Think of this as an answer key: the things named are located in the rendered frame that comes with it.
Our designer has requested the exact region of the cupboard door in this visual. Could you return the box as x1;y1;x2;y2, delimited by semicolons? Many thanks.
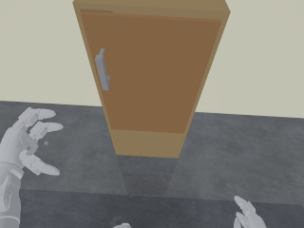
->
81;11;221;134

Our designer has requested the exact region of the robot right hand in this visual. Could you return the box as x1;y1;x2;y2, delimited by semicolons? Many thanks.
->
234;196;267;228

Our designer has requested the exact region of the robot left forearm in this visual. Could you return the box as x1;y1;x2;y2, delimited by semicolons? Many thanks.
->
0;161;25;228

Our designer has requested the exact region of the robot left hand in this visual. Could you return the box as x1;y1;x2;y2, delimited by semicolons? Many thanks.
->
0;107;63;176

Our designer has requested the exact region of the handle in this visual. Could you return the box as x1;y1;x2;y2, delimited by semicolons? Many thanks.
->
95;48;110;91

